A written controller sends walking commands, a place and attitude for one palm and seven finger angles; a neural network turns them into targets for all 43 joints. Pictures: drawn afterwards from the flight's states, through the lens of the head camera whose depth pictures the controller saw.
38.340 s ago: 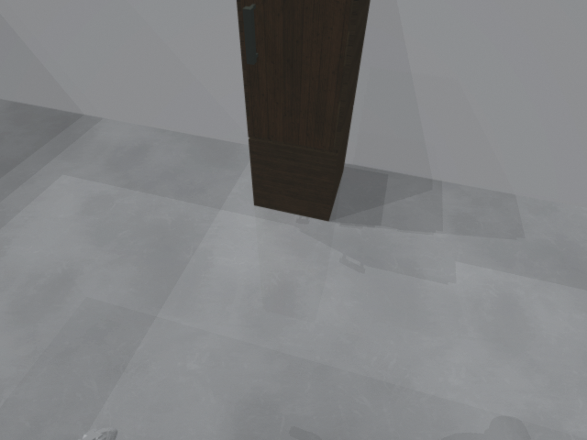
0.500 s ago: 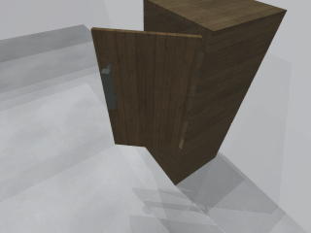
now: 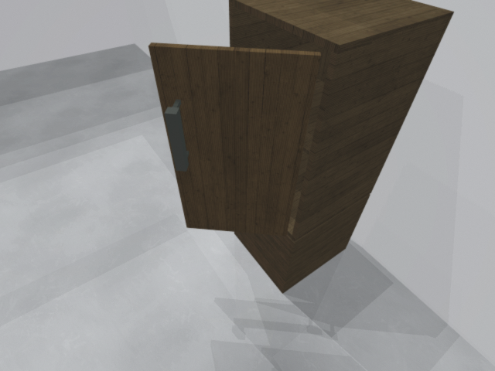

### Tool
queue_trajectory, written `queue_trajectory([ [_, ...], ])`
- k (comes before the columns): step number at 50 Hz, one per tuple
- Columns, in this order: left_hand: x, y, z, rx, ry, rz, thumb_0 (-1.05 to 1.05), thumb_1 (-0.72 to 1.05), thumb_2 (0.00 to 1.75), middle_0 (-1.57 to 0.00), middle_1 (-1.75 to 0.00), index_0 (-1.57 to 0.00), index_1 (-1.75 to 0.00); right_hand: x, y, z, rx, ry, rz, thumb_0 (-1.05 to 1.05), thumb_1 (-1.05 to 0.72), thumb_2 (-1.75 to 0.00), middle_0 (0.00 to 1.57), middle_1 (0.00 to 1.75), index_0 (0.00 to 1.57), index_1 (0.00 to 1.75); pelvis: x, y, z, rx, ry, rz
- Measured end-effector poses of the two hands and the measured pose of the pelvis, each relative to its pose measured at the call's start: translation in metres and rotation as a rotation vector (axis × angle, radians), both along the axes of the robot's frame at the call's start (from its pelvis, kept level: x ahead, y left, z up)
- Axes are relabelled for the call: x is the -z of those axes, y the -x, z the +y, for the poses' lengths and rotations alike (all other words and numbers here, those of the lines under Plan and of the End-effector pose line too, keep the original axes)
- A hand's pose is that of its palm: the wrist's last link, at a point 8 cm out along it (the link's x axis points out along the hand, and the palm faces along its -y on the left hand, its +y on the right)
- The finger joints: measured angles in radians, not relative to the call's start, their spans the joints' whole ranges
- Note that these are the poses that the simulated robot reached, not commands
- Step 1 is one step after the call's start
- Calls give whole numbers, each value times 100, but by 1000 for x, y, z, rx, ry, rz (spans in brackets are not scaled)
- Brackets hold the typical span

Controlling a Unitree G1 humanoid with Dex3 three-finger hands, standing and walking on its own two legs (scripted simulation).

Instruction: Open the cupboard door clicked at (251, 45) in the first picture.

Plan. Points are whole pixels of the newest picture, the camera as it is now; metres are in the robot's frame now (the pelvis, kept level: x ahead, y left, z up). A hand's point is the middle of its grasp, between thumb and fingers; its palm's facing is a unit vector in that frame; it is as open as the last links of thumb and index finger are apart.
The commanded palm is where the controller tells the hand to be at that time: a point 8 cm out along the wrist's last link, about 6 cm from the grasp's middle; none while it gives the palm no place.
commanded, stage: come to a stop and stand still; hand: left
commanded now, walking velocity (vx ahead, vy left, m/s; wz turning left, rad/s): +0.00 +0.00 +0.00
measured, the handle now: (180, 135) +0.60 +0.19 +0.06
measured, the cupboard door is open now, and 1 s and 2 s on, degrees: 50 50 50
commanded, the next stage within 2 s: look again from close up in 0.62 s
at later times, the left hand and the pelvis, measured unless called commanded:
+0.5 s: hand out of the picture -0.01 +0.15 -0.17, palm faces +0.02 -0.99 -0.15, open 7.4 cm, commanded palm none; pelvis +0.00 -0.01 +0.01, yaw +0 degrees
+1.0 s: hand out of the picture -0.02 +0.15 -0.17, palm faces +0.03 -0.99 -0.14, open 7.4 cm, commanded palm none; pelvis +0.00 +0.00 +0.01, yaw +0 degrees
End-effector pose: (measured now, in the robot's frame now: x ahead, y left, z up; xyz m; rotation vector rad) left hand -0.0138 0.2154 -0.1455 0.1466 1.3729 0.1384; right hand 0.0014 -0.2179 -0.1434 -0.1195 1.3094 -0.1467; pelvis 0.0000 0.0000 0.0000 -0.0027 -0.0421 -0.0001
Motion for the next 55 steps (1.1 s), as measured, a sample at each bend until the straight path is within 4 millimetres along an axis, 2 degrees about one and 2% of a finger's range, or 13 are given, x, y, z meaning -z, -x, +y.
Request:
queue_trajectory([
  [10,-4,-4,-2,-3,-2,-30,0,91,90,-20,-30,-19,-30,-5,-5,-8,-4,9,-21,1,-91,-90,20,30,20,30,-3,2,-3,4,-6,6],
  [18,-3,-4,-11,-4,17,-23,0,91,90,-20,-30,-20,-30,-7,0,-10,-2,9,8,0,-91,-90,20,30,20,30,-5,2,-8,4,-6,6],
  [37,0,5,-20,-17,42,17,0,91,90,-20,-30,-20,-30,-7,20,0,23,-9,83,0,-91,-90,20,30,20,30,-6,0,-9,4,-2,9],
  [55,0,7,-18,-27,50,33,0,91,90,-20,-30,-19,-30,-8,14,7,26,-5,79,0,-91,-90,20,30,20,30,-7,-4,-3,7,-2,11],
])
